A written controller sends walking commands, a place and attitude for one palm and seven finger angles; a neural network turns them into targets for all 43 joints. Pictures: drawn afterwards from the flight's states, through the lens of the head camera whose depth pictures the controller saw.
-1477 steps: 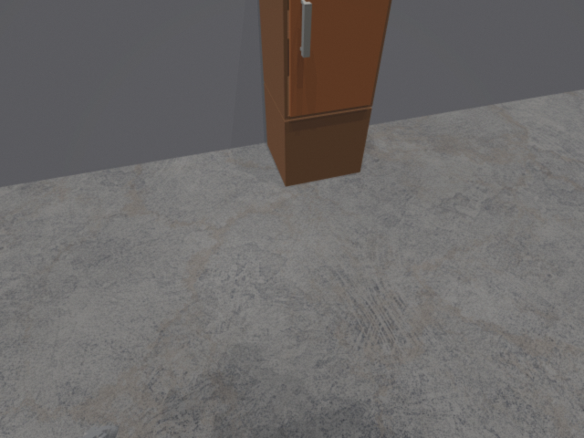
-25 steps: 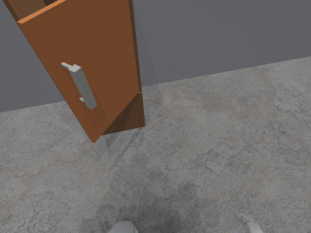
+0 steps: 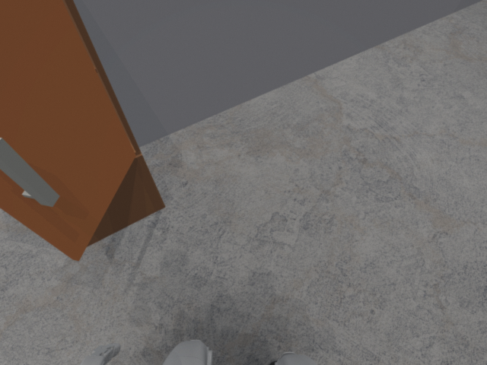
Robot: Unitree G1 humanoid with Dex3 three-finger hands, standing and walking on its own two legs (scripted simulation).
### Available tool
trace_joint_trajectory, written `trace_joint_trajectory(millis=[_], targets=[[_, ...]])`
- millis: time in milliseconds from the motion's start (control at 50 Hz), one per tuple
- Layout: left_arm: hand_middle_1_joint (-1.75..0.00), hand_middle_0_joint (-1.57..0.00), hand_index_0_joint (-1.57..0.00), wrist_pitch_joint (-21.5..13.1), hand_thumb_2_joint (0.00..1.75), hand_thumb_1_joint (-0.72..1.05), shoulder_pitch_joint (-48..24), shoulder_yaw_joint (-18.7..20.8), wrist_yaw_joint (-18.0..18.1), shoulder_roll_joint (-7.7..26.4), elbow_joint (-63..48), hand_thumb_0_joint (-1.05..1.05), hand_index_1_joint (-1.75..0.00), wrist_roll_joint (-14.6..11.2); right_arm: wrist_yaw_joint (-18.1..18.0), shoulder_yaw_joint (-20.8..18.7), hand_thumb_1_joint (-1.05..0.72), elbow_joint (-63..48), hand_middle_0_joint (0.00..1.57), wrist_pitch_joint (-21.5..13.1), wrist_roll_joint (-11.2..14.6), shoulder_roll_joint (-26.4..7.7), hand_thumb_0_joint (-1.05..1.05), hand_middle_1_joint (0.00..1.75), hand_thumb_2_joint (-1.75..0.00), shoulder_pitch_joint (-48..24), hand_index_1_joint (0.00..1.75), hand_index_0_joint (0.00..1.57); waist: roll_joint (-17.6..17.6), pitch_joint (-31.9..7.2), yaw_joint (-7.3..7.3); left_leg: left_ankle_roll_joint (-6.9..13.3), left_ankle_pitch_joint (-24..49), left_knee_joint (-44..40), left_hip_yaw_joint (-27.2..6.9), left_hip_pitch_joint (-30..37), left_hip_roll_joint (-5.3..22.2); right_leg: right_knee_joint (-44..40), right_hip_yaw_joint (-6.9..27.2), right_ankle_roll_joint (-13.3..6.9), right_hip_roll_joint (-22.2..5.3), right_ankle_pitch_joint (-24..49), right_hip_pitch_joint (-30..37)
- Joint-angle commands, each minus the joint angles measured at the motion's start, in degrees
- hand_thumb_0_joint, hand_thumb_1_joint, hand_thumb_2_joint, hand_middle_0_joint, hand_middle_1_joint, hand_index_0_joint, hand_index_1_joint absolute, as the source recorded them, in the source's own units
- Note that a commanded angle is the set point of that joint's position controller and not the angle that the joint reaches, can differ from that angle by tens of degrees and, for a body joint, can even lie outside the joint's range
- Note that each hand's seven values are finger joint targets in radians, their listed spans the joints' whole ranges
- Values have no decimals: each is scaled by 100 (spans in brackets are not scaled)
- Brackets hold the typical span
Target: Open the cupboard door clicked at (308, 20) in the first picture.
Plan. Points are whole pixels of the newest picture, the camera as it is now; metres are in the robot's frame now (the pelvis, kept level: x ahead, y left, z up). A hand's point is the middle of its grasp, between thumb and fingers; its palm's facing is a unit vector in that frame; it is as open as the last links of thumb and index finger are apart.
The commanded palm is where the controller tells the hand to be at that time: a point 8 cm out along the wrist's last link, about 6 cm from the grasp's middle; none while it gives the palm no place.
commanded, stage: walk to a spot facing it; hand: left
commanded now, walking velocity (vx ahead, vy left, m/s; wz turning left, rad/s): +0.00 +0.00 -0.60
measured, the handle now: (12, 173) +0.40 +0.45 +0.03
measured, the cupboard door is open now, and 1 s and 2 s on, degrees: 46 46 46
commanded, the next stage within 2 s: turn to face it in 1.80 s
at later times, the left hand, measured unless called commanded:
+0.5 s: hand (173, 340) +0.17 +0.14 -0.15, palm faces -0.27 -0.93 -0.26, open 7.4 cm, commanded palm none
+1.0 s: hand (266, 244) +0.36 -0.02 -0.15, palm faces -0.63 -0.75 -0.20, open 7.4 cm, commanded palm none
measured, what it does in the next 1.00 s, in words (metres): walks ahead, turning right: left foot, then right foot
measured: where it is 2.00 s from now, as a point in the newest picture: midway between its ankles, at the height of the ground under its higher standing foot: (358, 289)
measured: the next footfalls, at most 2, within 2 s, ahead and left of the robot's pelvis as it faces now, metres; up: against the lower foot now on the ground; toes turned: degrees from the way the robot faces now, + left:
left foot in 0.10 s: +0.06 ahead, +0.14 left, +0.00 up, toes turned -1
right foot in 0.34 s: +0.04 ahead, -0.14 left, +0.00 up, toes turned -15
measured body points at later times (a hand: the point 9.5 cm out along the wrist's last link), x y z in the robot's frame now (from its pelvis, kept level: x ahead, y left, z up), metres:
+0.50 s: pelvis +0.02 -0.03 +0.01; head +0.06 -0.05 +0.45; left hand +0.18 +0.19 -0.13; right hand +0.00 -0.30 -0.14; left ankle +0.05 +0.11 -0.67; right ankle +0.00 -0.13 -0.73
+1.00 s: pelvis +0.13 -0.10 +0.00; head +0.17 -0.13 +0.45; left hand +0.39 +0.02 -0.13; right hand -0.07 -0.25 -0.14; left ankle +0.13 +0.08 -0.73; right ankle +0.14 -0.25 -0.70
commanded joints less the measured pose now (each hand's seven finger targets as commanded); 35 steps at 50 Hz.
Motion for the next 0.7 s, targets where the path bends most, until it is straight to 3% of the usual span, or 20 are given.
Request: trace_joint_trajectory(millis=[0,40,60,80,100,140,180,240,280,320,340,380,460,540,580,600,620,640,660,680], targets=[[-30,-20,-20,-61,90,90,-72,260,59,1113,-393,0,-30,-36,8,-49,-90,-339,20,-236,21,-179,0,30,-90,443,30,20,-657,-1042,-103,28,789,-1688,80,719,-205,-1227,1694,-818,-1109,1220,229],[-30,-20,-20,-22,90,90,-249,196,26,889,-431,0,-30,-94,-40,-83,-90,-211,20,-306,5,-403,0,30,-90,894,30,20,-268,-1083,-324,174,1202,-3128,-260,1694,73,-780,1381,-358,-650,345,-508],[-30,-20,-20,4,90,90,-157,122,-26,510,-550,0,-30,-159,-77,-161,-90,-243,20,-378,-102,-934,0,30,-90,986,30,20,1177,-1022,-313,651,952,-3984,-1767,2061,1325,301,680,-22,101,-629,-1346],[-30,-20,-20,-21,90,90,-260,95,-79,470,-684,0,-30,-145,-128,-221,-90,-344,20,-396,-160,-1301,0,30,-90,1020,30,20,1750,-941,-335,1295,1406,-4382,-2796,1772,2497,1717,-153,224,241,-1880,-1550],[-30,-20,-20,-57,90,90,-307,153,-132,617,-683,0,-30,-86,-96,-195,-90,-423,20,-421,-179,-1283,0,30,-90,886,30,20,1005,-944,-295,1573,1425,-4313,-2688,1213,2579,2490,36,213,-84,-1775,-1236],[-30,-20,-20,-35,90,90,-335,169,-202,499,-542,0,-30,-60,-91,-129,-90,-470,20,-443,-179,-1037,0,30,-90,425,30,20,1386,-734,-15,1240,2699,-3924,-1479,1104,1914,2737,-236,322,-234,-1416,-1274],[-30,-20,-20,-23,90,90,-420,80,-247,274,-531,0,-30,-87,-94,-96,-90,-410,20,-418,-207,-858,0,30,-90,482,30,20,1302,-757,-69,953,4128,-3455,-386,1388,1471,1897,-612,338,-203,-1324,-865],[-30,-20,-20,-105,90,90,-309,38,-234,277,-501,0,-30,-112,-64,-168,-90,-304,20,-382,-166,-1010,0,30,-90,783,30,20,1275,-1109,-174,760,4737,-2837,54,1865,1462,432,-951,217,-19,-900,-127],[-30,-20,-20,-137,90,90,216,112,-195,464,-334,0,-30,-113,-31,-211,-90,-360,20,-329,-94,-1008,0,30,-90,646,30,20,928,-1163,87,398,3720,-2169,356,1204,1265,-861,-875,85,-45,524,1070],[-30,-20,-20,-180,90,90,982,335,-36,1529,-110,0,-30,-84,13,-78,-90,-799,20,-258,19,-365,0,30,-90,99,30,20,-1743,-1174,551,-128,-924,65,667,-1035,80,-1786,2228,-1039,-2401,2677,2155],[-30,-20,-20,-143,90,90,1093,343,1,1571,-121,0,-30,-118,15,-76,-90,-838,20,-227,-1,-453,0,30,-90,-34,30,20,-954,-1067,654,-26,-823,561,12,-1136,173,-1737,2320,-1351,-2414,1693,1891],[-30,-20,-20,-161,90,90,498,298,76,1115,-212,0,-30,-87,27,-125,-90,-714,20,-237,-30,-486,0,30,-90,-172,30,20,-1381,-923,349,-48,-86,882,-248,-1426,287,-1789,2000,-1200,-1748,637,1713],[-30,-20,-20,-274,90,90,322,263,39,999,-248,0,-30,-33,173,-124,-90,-589,20,-271,-53,-241,0,30,-90,-183,30,20,-674,-786,157,-71,494,-228,4,-474,106,-2037,1673,-1061,-1364,-506,791],[-30,-20,-20,-324,90,90,439,289,-38,1039,-139,0,-30,-21,212,-144,-90,-616,20,-397,-39,-189,0,30,-90,-194,30,20,-842,-654,173,4,570,-1404,96,84,-173,-2135,1967,-1048,-1190,-1412,547],[-30,-20,-20,-319,90,90,288,297,-67,958,-168,0,-30,-55,160,-135,-90,-508,20,-482,-43,-230,0,30,-90,165,30,20,-725,-681,-50,45,1004,-2345,149,1041,-302,-1826,1867,-879,-929,-1501,15],[-30,-20,-20,-317,90,90,120,272,-88,836,-234,0,-30,-72,104,-156,-90,-366,20,-533,-39,-344,0,30,-90,592,30,20,-462,-717,-294,100,1120,-2977,101,2040,-189,-1427,1682,-671,-709,-1644,-741],[-30,-20,-20,-316,90,90,58,190,-135,436,-358,0,-30,-90,12,-228,-90,-195,20,-598,-101,-762,0,30,-90,1154,30,20,750,-874,-565,396,21,-3752,-1033,3056,753,-293,1112,-364,-118,-1782,-1793],[-30,-20,-20,-350,90,90,-106,111,-190,199,-561,0,-30,-122,-29,-342,-90,-142,20,-616,-195,-1321,0,30,-90,1796,30,20,2115,-1001,-812,1031,-1083,-4520,-3099,3354,2433,1683,-106,-12,394,-2001,-2598],[-30,-20,-20,-407,90,90,-585,185,-266,396,-760,0,-30,-75,-62,-330,-90,-157,20,-632,-190,-1388,0,30,-90,1800,30,20,1205,-640,-807,1493,-1117,-4812,-3434,2782,2900,2465,-1,2,-227,-1726,-2834],[-30,-20,-20,-430,90,90,-594,212,-300,374,-666,0,-30,-3,13,-258,-90,-222,20,-656,-215,-1154,0,30,-90,1578,30,20,554,-425,-617,1408,-1131,-4808,-3023,2072,2617,2999,-21,-27,-350,-1341,-2602]])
